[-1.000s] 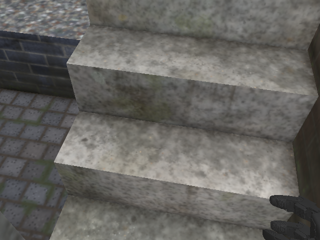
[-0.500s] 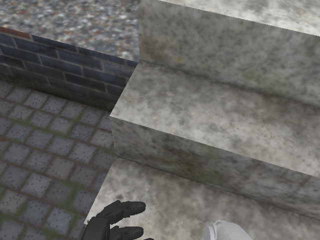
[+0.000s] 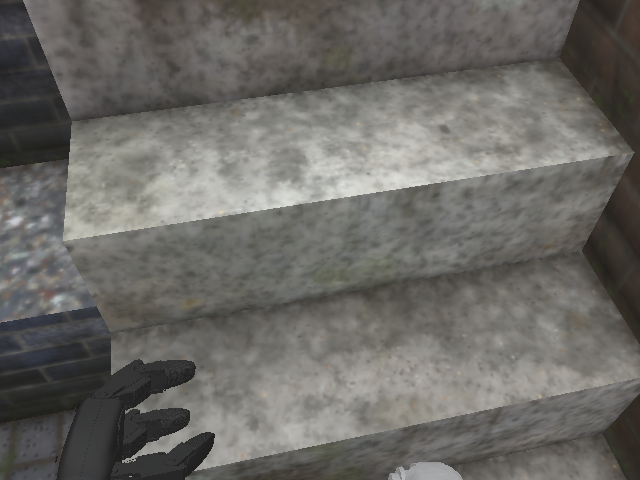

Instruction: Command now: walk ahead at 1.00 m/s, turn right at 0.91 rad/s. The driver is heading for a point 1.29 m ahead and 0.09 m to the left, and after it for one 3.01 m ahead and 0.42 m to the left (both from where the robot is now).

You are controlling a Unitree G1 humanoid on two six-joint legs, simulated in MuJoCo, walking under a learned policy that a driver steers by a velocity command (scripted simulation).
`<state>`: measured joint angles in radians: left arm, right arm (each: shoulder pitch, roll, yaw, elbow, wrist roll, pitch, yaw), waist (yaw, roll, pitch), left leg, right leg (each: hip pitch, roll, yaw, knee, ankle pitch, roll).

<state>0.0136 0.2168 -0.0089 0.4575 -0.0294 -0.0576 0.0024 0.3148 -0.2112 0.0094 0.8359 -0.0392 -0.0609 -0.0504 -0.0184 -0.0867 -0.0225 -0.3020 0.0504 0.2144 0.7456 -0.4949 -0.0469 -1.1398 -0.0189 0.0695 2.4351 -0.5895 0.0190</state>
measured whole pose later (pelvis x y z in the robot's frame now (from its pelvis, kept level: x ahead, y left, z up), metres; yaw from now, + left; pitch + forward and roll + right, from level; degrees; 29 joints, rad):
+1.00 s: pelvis +0.42 -0.06 +0.42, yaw +12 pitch +4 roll +2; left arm -0.22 0.03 -0.19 0.34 0.11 -0.07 -0.08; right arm 0.49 -0.14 0.04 0.80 -0.01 -0.11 -0.05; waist -0.10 0.01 -0.08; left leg -0.46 -0.26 -0.15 0.93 -0.39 0.10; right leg -0.90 0.04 0.07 1.57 -0.46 -0.07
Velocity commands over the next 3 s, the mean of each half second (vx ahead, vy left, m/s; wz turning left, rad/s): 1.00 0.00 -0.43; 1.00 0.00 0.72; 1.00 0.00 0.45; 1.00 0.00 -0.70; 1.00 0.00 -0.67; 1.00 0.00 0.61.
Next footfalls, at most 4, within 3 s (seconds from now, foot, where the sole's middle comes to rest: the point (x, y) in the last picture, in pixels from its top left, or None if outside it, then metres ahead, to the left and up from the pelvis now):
0.20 right None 0.25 -0.17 -0.52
0.62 left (329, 419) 0.41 0.01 -0.31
1.06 right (456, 347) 0.51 -0.18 -0.31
1.40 left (134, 224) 0.57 0.25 -0.09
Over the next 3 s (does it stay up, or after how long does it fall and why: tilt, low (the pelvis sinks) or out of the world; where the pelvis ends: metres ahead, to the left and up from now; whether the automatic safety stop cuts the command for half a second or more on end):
stays up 0.80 -0.07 0.69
